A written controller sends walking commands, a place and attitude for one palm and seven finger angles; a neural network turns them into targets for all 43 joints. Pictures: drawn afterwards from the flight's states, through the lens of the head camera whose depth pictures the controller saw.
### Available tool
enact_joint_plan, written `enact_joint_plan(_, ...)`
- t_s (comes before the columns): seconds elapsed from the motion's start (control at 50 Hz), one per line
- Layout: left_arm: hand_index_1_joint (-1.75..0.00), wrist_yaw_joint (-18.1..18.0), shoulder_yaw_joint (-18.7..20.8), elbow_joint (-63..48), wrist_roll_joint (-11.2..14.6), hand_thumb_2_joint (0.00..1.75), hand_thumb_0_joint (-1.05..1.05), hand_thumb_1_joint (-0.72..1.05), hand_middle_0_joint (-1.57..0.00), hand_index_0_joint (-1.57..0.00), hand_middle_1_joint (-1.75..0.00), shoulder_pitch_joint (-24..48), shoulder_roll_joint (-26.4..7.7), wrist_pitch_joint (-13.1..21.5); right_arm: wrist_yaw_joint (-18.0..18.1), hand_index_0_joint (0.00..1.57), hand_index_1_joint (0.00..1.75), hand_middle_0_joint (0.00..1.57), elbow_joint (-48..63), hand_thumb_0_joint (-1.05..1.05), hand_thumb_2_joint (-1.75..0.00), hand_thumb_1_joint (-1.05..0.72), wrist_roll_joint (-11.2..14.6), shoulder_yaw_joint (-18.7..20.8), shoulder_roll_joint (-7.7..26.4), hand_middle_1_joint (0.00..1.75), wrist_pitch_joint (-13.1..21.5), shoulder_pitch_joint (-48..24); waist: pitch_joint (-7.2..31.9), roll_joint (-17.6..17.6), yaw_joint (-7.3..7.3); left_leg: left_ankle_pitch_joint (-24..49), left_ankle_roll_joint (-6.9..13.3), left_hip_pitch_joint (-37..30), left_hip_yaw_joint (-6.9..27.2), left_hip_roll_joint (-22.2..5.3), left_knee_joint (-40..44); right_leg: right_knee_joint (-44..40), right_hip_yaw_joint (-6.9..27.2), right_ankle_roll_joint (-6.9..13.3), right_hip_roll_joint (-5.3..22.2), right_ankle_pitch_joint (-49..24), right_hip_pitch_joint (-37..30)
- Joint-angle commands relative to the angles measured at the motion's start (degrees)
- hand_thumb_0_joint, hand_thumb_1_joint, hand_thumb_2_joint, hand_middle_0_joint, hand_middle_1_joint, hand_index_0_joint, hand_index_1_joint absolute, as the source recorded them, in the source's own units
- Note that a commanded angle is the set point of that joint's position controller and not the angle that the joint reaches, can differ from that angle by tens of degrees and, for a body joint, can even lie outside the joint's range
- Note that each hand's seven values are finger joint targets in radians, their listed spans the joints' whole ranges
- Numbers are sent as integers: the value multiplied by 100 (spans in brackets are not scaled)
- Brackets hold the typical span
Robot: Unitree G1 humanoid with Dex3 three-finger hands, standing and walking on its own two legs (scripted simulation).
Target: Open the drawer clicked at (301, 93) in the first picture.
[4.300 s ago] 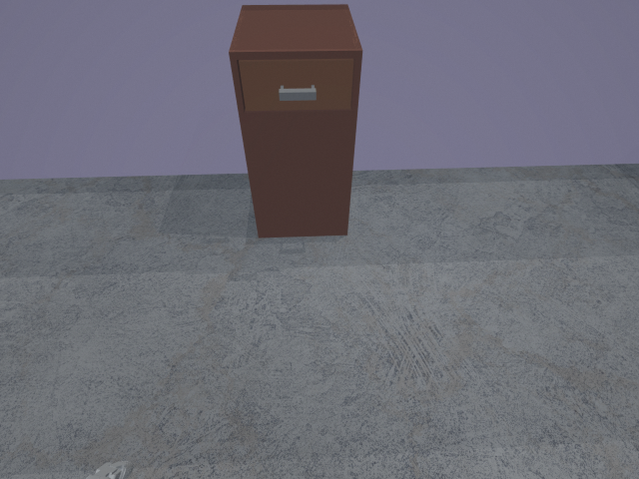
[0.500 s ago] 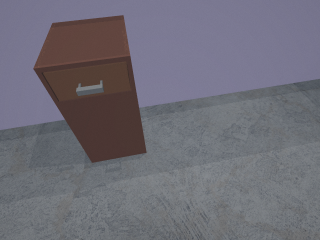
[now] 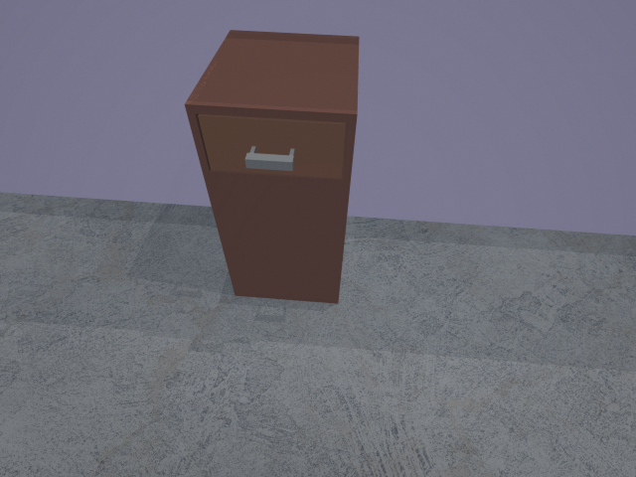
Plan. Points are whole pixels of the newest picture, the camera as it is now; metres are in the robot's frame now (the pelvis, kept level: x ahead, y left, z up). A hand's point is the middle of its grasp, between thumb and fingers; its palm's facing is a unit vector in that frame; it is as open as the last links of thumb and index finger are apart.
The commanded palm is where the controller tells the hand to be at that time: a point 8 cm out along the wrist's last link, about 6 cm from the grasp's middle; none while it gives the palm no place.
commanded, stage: take the last steps up to it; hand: left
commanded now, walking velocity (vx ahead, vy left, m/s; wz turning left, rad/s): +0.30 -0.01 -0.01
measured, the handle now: (271, 156) +0.80 +0.22 -0.09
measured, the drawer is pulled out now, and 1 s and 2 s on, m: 0.00 0.00 0.00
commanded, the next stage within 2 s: come to a stop and stand still in 0.68 s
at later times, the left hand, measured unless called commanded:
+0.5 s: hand (237, 407) +0.25 +0.17 -0.18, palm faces -0.05 -0.98 -0.21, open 7.4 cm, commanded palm none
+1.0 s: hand (262, 403) +0.26 +0.13 -0.19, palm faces +0.07 -0.99 -0.14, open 7.3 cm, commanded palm none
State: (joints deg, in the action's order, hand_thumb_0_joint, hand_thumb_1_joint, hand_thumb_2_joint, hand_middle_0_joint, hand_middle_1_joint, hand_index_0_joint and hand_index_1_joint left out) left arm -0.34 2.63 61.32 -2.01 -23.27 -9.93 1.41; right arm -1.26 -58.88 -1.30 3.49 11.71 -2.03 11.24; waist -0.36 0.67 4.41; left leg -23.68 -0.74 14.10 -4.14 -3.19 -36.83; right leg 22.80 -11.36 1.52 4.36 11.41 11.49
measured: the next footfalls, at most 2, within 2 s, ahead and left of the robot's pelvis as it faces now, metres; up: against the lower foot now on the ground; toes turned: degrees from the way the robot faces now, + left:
left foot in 0.06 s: +0.01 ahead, +0.13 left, +0.00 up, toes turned +5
right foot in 0.50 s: +0.29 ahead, -0.12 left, +0.00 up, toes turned -9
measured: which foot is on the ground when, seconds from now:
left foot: up 0.00-0.04, down 0.06-0.52, up 0.54-0.92, down 0.94-1.00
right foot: down 0.00-0.06, up 0.08-0.48, down 0.50-1.00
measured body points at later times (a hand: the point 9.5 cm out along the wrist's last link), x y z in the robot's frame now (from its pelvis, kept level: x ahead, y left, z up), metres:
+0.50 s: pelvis +0.14 -0.01 -0.03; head +0.17 -0.03 +0.42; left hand +0.25 +0.22 -0.17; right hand +0.01 -0.21 -0.18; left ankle -0.02 +0.13 -0.74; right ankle +0.25 -0.11 -0.75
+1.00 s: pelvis +0.27 -0.02 -0.01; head +0.28 -0.01 +0.44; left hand +0.26 +0.18 -0.18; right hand +0.34 -0.25 -0.16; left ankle +0.32 +0.09 -0.75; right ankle +0.25 -0.11 -0.75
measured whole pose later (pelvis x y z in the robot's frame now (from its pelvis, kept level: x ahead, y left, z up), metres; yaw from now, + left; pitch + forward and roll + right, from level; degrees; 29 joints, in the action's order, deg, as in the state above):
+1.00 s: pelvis +0.27 -0.02 -0.01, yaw -2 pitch -2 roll -1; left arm -1.8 1.2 64.4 -0.7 -17.7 -7.0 0.5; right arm 1.9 -61.4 -0.4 1.6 8.3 0.9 9.6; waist -1.6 0.7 2.5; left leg -11.3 -0.4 15.7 -4.0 -3.4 -29.3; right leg 27.3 -7.6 2.1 -0.5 15.9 9.0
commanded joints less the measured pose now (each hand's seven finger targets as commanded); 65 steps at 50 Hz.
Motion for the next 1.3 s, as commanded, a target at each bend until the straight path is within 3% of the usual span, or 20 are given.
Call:
enact_joint_plan(0.0,-30,-7,134,-142,117,90,0,90,-20,-20,-30,206,-727,23,136,20,30,20,-32,0,-90,-90,43,-16,310,30,337,1000,77,-32,-632,461,165,-1695,0,-80,1838,-235,995,144,702,1970,1078)
enact_joint_plan(0.02,-30,39,55,-237,136,90,0,90,-20,-20,-30,326,-414,6,188,20,30,20,-138,0,-90,-90,0,86,731,30,364,1375,-59,-1339,-837,-728,533,-2056,1597,-1138,2410,1043,446,-139,151,1910,2100)
enact_joint_plan(0.04,-30,49,6,-448,75,90,0,90,-20,-20,-30,667,-287,7,231,20,30,20,-137,0,-90,-90,-13,142,1071,30,332,1626,-551,-1794,-979,-1423,939,-1839,2621,-1958,3055,2208,241,-205,-113,1894,2868)
enact_joint_plan(0.06,-30,68,48,-574,38,90,0,90,-20,-20,-30,949,-361,16,257,20,30,20,-119,0,-90,-90,-21,123,1074,30,321,1568,-938,-1161,-953,-1370,1169,-1380,2680,-2153,3186,2840,664,-139,104,1684,3070)
enact_joint_plan(0.16,-30,187,88,-160,19,90,0,90,-20,-20,-30,501,-277,-24,303,20,30,20,-77,0,-90,-90,23,-48,414,30,536,1041,-968,-699,-467,879,886,-988,1098,-1158,2977,3754,848,-234,217,289,2722)
enact_joint_plan(0.3,-30,195,82,-471,81,90,0,90,-20,-20,-30,1362,-249,-60,355,20,30,20,-397,0,-90,-90,6,-52,383,30,634,1661,-984,-727,-586,2873,1020,-1457,603,-1261,2667,2898,746,-267,278,31,2919)
enact_joint_plan(0.38,-30,205,75,-644,122,90,0,90,-20,-20,-30,1781,-226,6,342,20,30,20,-532,0,-90,-90,-60,-21,473,30,605,1765,-978,-878,-674,3437,919,-1323,419,-1307,2294,1691,507,-49,48,235,2036)
enact_joint_plan(0.44,-30,175,179,-284,100,90,0,90,-20,-20,-30,579,-413,85,343,20,30,20,-536,0,-90,-90,-15,8,601,30,580,1520,-405,-602,-55,4468,691,-913,55,-1111,876,1021,301,152,-338,-117,145)
enact_joint_plan(0.46,-30,141,263,-22,53,90,0,90,-20,-20,-30,-260,-721,171,300,20,30,20,-521,0,-90,-90,37,3,516,30,594,1541,157,-129,290,3870,483,-246,-125,-786,-352,761,650,268,-139,-359,-1222)
enact_joint_plan(0.48,-30,47,433,100,26,90,0,90,-20,-20,-30,-848,-1341,233,229,20,30,20,-427,0,-90,-90,114,-46,148,30,605,1924,994,1499,401,978,213,1061,-465,20,-2213,200,2784,783,1427,-507,-2503)
enact_joint_plan(0.5,-30,27,435,130,157,90,0,90,-20,-20,-30,-992,-1620,202,258,20,30,20,-292,0,-90,-90,139,-55,151,30,575,1807,1283,1543,299,-977,244,1410,169,271,-3573,-505,3998,1099,2154,-860,-2318)
enact_joint_plan(0.58,-30,-65,183,-310,151,90,0,90,-20,-20,-30,851,-726,199,210,20,30,20,-321,0,-90,-90,25,-6,-49,30,418,1254,-151,53,-386,379,222,1354,553,-501,-3677,-997,2379,834,1537,94,224)
enact_joint_plan(0.64,-30,-75,55,-289,107,90,0,90,-20,-20,-30,970,-440,255,188,20,30,20,-428,0,-90,-90,-21,-58,-231,30,245,1577,-237,475,-696,688,47,998,330,-476,-2910,-1188,1419,634,1129,-537,862)
enact_joint_plan(0.78,-30,-70,49,-124,79,90,0,90,-20,-20,-30,596,-502,243,133,20,30,20,-108,0,-90,-90,17,-99,-239,30,264,707,-246,333,-471,808,-106,1064,85,-317,-901,-1198,1467,860,1032,-909,221)
enact_joint_plan(0.88,-30,-149,-34,19,132,90,0,90,-20,-20,-30,584,-470,94,252,20,30,20,-249,0,-90,-90,82,-207,-181,30,303,671,72,278,-518,1879,-120,-339,141,-111,1022,-206,1099,485,676,-2343,3)
enact_joint_plan(0.94,-30,-235,-79,17,168,90,0,90,-20,-20,-30,186,-217,-40,351,20,30,20,-165,0,-90,-90,85,-139,359,30,347,545,141,-485,-340,4755,310,-870,681,-1005,1165,170,987,-16,191,-877,219)
enact_joint_plan(1.02,-30,-202,-11,-2,151,90,0,90,-20,-20,-30,205,-373,-229,434,20,30,20,-52,0,-90,-90,95,-72,488,30,203,269,-187,-1195,-342,4523,709,-402,1033,-1301,1733,920,788,-146,-73,545,193)
enact_joint_plan(1.14,-30,-156,91,-253,87,90,0,90,-20,-20,-30,227,-299,-366,499,20,30,20,156,0,-90,-90,16,121,760,30,130,88,545,-859,-423,4830,1338,-935,1216,-1780,1614,2984,1194,-164,-185,1978,1083)
enact_joint_plan(1.24,-30,-116,87,-323,100,90,0,90,-20,-20,-30,135,-184,-296,387,20,30,20,244,0,-90,-90,-8,167,762,30,93,-141,765,-757,-347,3476,919,-524,810,-1328,1361,1342,929,-199,-209,1002,279)
enact_joint_plan(1.28,-30,-138,97,-259,40,90,0,90,-20,-20,-30,28,-476,-222,316,20,30,20,212,0,-90,-90,70,149,515,30,70,-73,544,71,-300,1960,383,64,432,-667,724,-194,1265,-189,24,-319,-246)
